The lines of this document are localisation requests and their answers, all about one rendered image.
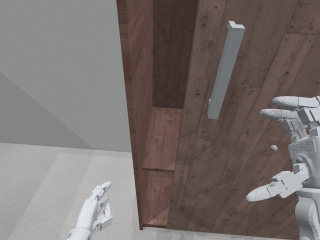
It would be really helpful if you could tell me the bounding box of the handle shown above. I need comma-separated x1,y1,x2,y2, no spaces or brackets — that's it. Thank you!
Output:
207,21,246,119

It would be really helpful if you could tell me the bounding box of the wardrobe door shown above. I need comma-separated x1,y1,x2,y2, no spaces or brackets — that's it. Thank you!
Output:
166,0,320,240

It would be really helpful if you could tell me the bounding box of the robot left forearm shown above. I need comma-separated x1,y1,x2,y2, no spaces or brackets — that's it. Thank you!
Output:
66,227,92,240

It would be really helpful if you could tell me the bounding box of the robot right hand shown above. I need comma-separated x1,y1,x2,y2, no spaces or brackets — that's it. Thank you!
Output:
246,96,320,202

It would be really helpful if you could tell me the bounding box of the robot left hand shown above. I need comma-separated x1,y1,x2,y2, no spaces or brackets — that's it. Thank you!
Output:
74,181,113,235

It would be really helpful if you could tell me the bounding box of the robot right forearm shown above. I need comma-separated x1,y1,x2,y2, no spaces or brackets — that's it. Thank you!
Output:
295,187,320,240

